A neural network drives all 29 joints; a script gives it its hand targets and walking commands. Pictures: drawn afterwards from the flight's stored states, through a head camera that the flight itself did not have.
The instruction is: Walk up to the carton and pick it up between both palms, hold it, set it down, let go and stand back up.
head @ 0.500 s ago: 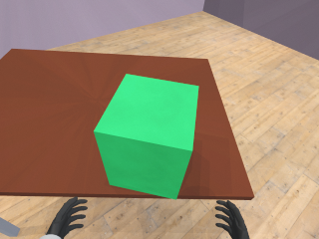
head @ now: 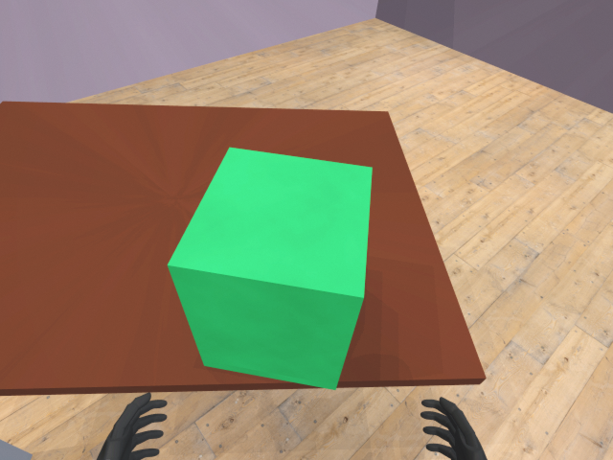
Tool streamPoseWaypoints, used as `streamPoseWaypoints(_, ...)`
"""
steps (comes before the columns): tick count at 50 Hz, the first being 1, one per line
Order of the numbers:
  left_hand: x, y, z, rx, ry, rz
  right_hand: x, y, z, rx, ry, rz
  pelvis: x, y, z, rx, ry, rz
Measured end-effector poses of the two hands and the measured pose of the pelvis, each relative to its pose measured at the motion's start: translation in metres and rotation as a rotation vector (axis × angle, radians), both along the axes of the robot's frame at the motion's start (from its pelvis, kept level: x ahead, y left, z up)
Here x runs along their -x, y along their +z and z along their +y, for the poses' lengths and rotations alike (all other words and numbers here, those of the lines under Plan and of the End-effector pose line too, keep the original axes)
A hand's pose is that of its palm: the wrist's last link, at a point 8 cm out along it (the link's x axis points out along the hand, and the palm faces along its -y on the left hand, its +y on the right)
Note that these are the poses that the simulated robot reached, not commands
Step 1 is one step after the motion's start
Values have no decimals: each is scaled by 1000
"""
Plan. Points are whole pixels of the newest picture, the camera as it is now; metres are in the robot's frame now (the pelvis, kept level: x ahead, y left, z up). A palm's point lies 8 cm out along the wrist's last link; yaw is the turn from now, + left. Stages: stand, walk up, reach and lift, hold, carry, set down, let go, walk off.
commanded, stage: set down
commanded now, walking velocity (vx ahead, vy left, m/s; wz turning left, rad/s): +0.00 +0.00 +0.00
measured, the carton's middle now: (283, 271) +0.36 +0.03 +0.04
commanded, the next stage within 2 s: let go in 0.48 s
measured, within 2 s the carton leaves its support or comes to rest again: neither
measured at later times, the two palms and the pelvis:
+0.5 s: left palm out of the picture +0.15 +0.23 -0.08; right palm out of the picture +0.13 -0.22 -0.08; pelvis -0.01 +0.00 +0.00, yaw -1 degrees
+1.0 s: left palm out of the picture +0.13 +0.22 -0.09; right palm out of the picture +0.11 -0.22 -0.09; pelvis -0.02 +0.00 +0.00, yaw -1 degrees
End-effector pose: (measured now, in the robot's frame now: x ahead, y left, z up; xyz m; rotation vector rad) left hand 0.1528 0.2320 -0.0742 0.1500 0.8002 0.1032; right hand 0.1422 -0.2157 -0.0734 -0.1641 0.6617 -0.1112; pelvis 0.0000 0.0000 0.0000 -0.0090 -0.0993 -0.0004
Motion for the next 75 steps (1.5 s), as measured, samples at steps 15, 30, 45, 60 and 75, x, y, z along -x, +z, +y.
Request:
streamPoseWaypoints(15,-1,-9,-5,3,-6,29,8,-4,-11,17,-9,27,0,-1,2,-1,-21,-5)
streamPoseWaypoints(30,8,-11,-7,-7,-18,51,22,-12,-5,-13,-14,54,12,-2,4,-2,-20,-2)
streamPoseWaypoints(45,18,-13,-7,-19,-23,54,30,-12,-6,-9,-7,56,22,-3,5,-4,-20,-9)
streamPoseWaypoints(60,60,-25,34,-113,25,83,69,-32,-49,85,-61,301,24,-7,2,-10,14,15)
streamPoseWaypoints(75,147,-39,65,-174,95,310,109,-39,-73,132,-73,451,37,-4,0,-11,35,3)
